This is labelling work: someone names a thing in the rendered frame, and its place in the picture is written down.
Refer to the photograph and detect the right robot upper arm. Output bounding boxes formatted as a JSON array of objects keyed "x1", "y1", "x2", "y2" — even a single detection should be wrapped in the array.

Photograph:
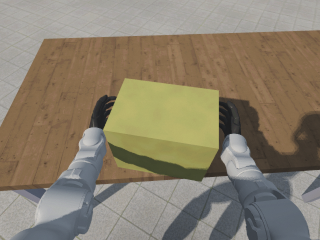
[{"x1": 244, "y1": 198, "x2": 320, "y2": 240}]

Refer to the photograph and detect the left robot upper arm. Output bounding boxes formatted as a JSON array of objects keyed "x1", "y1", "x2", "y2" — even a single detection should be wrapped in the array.
[{"x1": 10, "y1": 185, "x2": 94, "y2": 240}]

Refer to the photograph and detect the robot left forearm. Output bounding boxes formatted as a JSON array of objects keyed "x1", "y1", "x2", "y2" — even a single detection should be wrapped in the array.
[{"x1": 34, "y1": 127, "x2": 107, "y2": 225}]

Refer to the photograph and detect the right robot hand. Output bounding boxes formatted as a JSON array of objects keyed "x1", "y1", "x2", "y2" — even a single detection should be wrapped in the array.
[{"x1": 219, "y1": 100, "x2": 241, "y2": 138}]

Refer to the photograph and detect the carton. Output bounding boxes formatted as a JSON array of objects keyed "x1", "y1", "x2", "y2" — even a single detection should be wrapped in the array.
[{"x1": 103, "y1": 78, "x2": 219, "y2": 182}]

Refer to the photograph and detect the left robot hand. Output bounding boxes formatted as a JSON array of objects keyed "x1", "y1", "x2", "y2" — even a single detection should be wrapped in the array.
[{"x1": 89, "y1": 95, "x2": 117, "y2": 130}]

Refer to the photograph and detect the robot right forearm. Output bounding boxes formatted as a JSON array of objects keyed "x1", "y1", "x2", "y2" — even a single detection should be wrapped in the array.
[{"x1": 220, "y1": 133, "x2": 310, "y2": 237}]

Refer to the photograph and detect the table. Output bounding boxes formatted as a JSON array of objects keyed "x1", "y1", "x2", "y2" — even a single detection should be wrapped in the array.
[{"x1": 0, "y1": 30, "x2": 320, "y2": 204}]

